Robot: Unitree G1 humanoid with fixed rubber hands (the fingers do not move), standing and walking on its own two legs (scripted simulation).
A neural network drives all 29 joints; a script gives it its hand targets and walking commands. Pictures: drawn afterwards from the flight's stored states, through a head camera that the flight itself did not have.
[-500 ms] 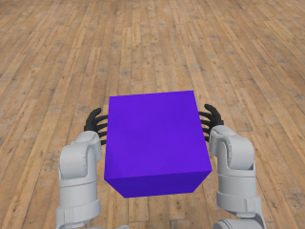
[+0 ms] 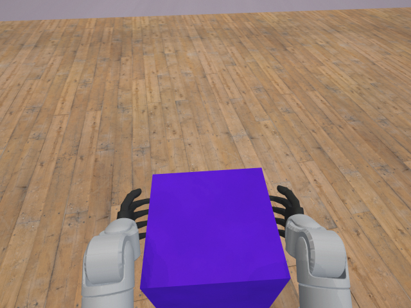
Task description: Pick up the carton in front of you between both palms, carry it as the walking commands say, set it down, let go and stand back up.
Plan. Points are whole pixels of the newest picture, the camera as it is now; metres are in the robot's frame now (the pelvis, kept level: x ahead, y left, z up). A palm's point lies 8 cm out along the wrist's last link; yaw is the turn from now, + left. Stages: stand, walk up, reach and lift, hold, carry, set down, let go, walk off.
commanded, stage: carry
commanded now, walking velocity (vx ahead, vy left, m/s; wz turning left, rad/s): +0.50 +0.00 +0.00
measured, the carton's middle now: (211, 247) +0.26 -0.01 -0.01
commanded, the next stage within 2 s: none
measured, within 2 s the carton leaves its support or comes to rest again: neither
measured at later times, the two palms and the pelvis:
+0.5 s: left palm (152, 116) +0.57 +0.13 +0.08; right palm (261, 111) +0.60 -0.17 +0.07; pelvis +0.32 -0.04 +0.00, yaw +3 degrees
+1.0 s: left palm (148, 58) +0.92 +0.18 +0.08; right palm (230, 56) +0.92 -0.12 +0.08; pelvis +0.65 +0.03 +0.00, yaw +0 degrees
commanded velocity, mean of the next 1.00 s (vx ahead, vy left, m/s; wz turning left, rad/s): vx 0.50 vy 0.00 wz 0.00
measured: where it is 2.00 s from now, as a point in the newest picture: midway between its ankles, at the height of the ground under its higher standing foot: (195, 160)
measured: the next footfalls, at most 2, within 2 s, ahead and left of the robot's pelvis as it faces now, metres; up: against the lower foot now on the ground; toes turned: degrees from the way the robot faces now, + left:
right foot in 0.22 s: +0.34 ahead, -0.13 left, +0.00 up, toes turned -9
left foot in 0.70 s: +0.64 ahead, +0.12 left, +0.00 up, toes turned +12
